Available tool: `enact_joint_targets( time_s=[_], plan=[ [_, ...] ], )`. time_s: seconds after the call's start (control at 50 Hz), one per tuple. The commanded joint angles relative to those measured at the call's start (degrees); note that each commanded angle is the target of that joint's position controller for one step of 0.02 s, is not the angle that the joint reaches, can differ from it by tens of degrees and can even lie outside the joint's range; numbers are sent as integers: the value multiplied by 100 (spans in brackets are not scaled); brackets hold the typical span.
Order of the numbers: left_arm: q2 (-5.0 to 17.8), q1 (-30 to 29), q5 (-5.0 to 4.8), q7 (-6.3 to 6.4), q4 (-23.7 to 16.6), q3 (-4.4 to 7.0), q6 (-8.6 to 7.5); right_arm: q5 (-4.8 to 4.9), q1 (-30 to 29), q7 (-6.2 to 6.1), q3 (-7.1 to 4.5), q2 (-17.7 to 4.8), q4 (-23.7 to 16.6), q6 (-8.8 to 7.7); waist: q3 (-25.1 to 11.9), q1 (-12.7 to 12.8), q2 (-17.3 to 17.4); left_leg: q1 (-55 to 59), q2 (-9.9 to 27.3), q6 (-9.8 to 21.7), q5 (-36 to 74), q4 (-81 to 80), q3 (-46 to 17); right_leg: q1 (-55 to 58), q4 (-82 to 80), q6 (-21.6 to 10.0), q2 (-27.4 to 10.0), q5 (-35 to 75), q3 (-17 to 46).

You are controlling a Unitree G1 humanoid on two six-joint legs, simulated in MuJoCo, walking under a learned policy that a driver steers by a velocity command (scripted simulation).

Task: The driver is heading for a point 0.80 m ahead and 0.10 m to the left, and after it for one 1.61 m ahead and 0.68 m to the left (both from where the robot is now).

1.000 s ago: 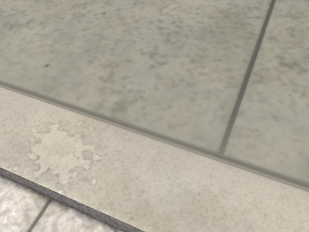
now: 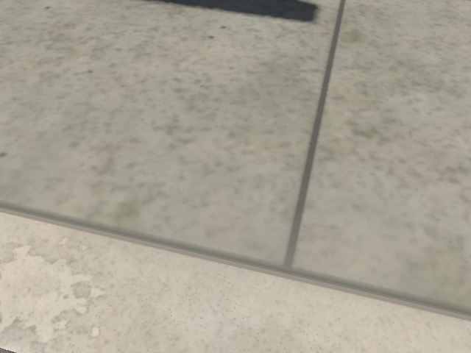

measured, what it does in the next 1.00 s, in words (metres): climbs: right foot, then left foot 0.14 m higher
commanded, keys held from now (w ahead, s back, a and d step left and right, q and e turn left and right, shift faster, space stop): w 1.00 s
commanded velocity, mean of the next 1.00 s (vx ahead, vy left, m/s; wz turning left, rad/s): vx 0.46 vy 0.00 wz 0.00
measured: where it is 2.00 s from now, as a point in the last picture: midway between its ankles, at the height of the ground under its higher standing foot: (210, 196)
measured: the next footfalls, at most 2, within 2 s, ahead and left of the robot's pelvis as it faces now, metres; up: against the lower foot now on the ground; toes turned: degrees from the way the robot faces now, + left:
right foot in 0.30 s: +0.16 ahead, -0.12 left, +0.00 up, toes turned -1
left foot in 0.74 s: +0.51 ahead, +0.09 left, +0.14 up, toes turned +7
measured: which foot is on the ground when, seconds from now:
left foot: down 0.00-0.28, up 0.30-0.72, down 0.74-1.00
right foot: down 0.00-0.02, up 0.04-0.28, down 0.30-0.76, up 0.78-1.00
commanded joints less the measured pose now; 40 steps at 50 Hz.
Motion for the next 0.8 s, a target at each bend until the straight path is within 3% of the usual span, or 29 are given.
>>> enact_joint_targets(
  time_s=[0.02, 0.04, 0.06, 0.08, 0.12, 0.14, 0.16, 0.2, 0.22, 0.26, 0.28, 0.3, 0.32, 0.34, 0.36, 0.42, 0.46, 0.5, 0.58, 0.62, 0.64, 0.66, 0.68, 0.7, 0.72, 0.74, 0.76, 0.78, 0.8],
  plan=[
    [529, -599, -6, -13, -479, 95, -200, 54, 215, -31, -169, -770, -161, -186, 721, -146, 577, 9, 359, 584, -1051, -1138, -881, -1002, -27, -455, -95, -711, 163],
    [413, -669, 48, -30, -545, 65, -278, 88, 593, -51, -255, -1015, -49, -184, 675, -243, 1206, 626, 818, 814, -799, -1542, -1653, -1547, 685, -330, 148, -330, -281],
    [417, -741, 119, -36, -619, 57, -348, 97, 928, -61, -310, -1141, 46, -161, 722, -315, 1406, 1167, 1336, 1073, -87, -1705, -2310, -2198, 1019, -286, 186, -469, -520],
    [473, -973, 114, -38, -696, 67, -383, 43, 1132, -57, -293, -1009, 95, -163, 772, -418, 1235, 1459, 1643, 1275, 684, -1745, -2519, -2618, 1354, -302, 81, -918, -474],
    [366, -1077, 31, -87, -774, 41, -420, -57, 1134, -78, -284, -875, 117, -169, 532, -355, 978, 1732, 1708, 1363, 1749, -1649, -2193, -2740, 1758, -341, -133, -1183, -356],
    [456, -1057, -500, -69, -770, 66, -531, 452, 969, -142, -416, -1209, -19, -270, 332, -289, 818, 1769, 1860, 1384, 1419, -1721, -2205, -2793, 1841, -309, -329, -1353, -196],
    [511, -1161, -555, -81, -809, 52, -579, 512, 805, -169, -416, -1201, -70, -305, 380, -227, 694, 1642, 1834, 1316, 1130, -1877, -2024, -2745, 1661, -307, -443, -1133, -184],
    [416, -961, -386, -129, -725, 30, -615, 447, 453, -181, -403, -1054, -199, -267, 405, 6, 719, 875, 1459, 1090, 1439, -1995, -1352, -1809, 1066, -284, -311, -312, -479],
    [341, -227, -276, -146, -466, 44, -584, 452, 287, -184, -401, -1009, -241, -183, 147, 322, 922, 157, 1234, 1023, 1929, -1716, -930, -598, 957, -279, -81, 170, -742],
    [637, 778, -226, -122, -127, 266, -485, 387, 65, -197, -366, -948, -390, -160, -262, 913, 686, -742, 748, 735, 3322, -419, -313, 1049, 539, -299, 287, 1016, -976],
    [835, 1443, -214, -85, 34, 381, -436, 398, -182, -170, -301, -758, -491, -176, -425, 1314, 198, -1285, 382, 453, 3385, 943, -56, 1740, -45, -474, 61, 1027, -542],
    [1328, 2045, -192, 3, 137, 458, -390, 184, -279, -141, -143, -246, -683, -238, -665, 1326, -1483, -2306, -91, 79, 152, 3253, 152, 2319, -862, -815, -1360, 1109, 1495],
    [1456, 2068, 248, 22, 261, 375, -367, 3, 329, -58, -153, -87, -634, -210, -593, 893, -1252, -2961, -680, 194, -1190, 4487, -371, 1753, -1647, -1378, -2296, 832, 3420],
    [1301, 1400, 156, 22, 157, 387, -302, -52, 378, -18, -126, -62, -686, -177, 175, 473, -660, -3663, -176, 302, -860, 5292, -422, 1162, -1823, -1621, -2454, -1526, 3411],
    [802, 767, 59, -51, -23, 255, -333, -100, 97, 58, -152, -264, -720, -195, 704, 355, -380, -3949, 142, 341, -376, 5575, -271, 597, -1822, -1507, -2039, -2023, 2725],
    [285, 780, 40, -106, 161, 10, -456, -119, 19, 178, -54, -41, -894, -87, 704, 10, -358, -4290, 312, 316, -166, 6765, 50, -78, -1701, -1266, -1414, -565, 1498],
    [400, 1154, 60, -128, 394, 5, -551, -72, -491, 151, 66, 203, -1272, -4, 778, 21, -301, -5155, 258, 295, -345, 7590, 208, -154, -1640, -1355, -1455, 85, 1265],
    [431, 1521, 45, -131, 566, -12, -629, -8, -1071, -10, 181, 381, -1738, 62, 813, 85, -393, -6223, 213, 328, -846, 8737, 204, -96, -1771, -1502, -1683, -13, 1300],
    [411, 1703, -6, -56, 787, -157, -685, 15, -2450, -150, 441, 534, -2866, 39, 1075, 91, -142, -7353, 405, 509, -1442, 8079, 395, 46, -2407, -1149, -1535, -279, 736],
    [286, 2030, -117, 101, 1029, -229, -605, 1, -2753, -81, 545, 594, -3264, 59, 957, 190, -219, -6985, 539, 541, -1469, 7150, 694, 222, -2816, -1173, -1384, 800, 493],
    [312, 1981, -189, 174, 955, -216, -545, -55, -2410, 6, 615, 674, -3247, 126, 513, 86, 44, -5537, 607, 619, -887, 6098, 840, -28, -3170, -1203, -1340, 1883, 112],
    [162, 1757, -261, 141, 783, -273, -516, 58, -2108, 79, 609, 652, -3074, 147, 306, 93, 252, -3942, 366, 642, -528, 5049, 1316, -606, -3269, -1266, -1042, 3020, -329],
    [341, 1729, -316, 100, 629, -276, -556, 87, -1837, 113, 587, 687, -2956, 120, -207, -18, 67, -2573, 24, 700, -252, 4645, 1522, -595, -2768, -1260, -1146, 5971, -480],
    [837, 1679, -250, 68, 535, -156, -580, 83, -1256, 96, 459, 477, -2762, 127, -785, -327, -340, -1983, -253, 703, -423, 4406, 1526, 7, -1839, -1186, -1326, 8282, -559],
    [1184, 1717, -186, 47, 469, -27, -555, 91, -551, 83, 318, 238, -2533, 132, -1504, -659, -662, -1477, -543, 735, -808, 4023, 1457, 764, -730, -1085, -1474, 9509, -468],
    [1434, 1554, -194, -18, 439, 129, -530, 125, 224, 86, 208, 43, -2360, 70, -1925, -1051, -968, -864, -583, 893, -737, 3145, 1033, 1172, 533, -904, -1583, 9767, -469],
    [1303, 1614, -198, -47, 351, 183, -576, 0, 963, 95, 18, -394, -2092, -6, -2394, -1271, -866, 58, -2, 1152, -1487, 2483, -440, 714, 2279, -786, -1344, 8450, -331],
    [358, 1655, -298, -245, -40, 88, -661, 16, 1349, 46, -243, -1168, -1635, -24, -2518, -920, 1350, 1222, 1689, 1714, -1719, -49, -4216, -1637, 4864, -341, 194, 2127, -103],
    [260, 1596, 32, -330, -68, 175, -721, 149, 909, -1, -345, -1197, -1545, 63, -2428, -667, 866, 971, 1947, 1551, -1693, -1312, -6084, -2544, 6962, -327, 497, 1045, 924]
  ],
)
Velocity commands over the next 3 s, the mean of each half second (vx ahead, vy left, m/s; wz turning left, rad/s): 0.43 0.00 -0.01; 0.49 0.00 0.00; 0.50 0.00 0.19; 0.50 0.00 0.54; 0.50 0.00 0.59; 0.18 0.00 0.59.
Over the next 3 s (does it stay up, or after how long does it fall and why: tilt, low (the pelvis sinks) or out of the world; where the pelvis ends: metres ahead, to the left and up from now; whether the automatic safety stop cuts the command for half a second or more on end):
stays up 1.37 0.37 0.14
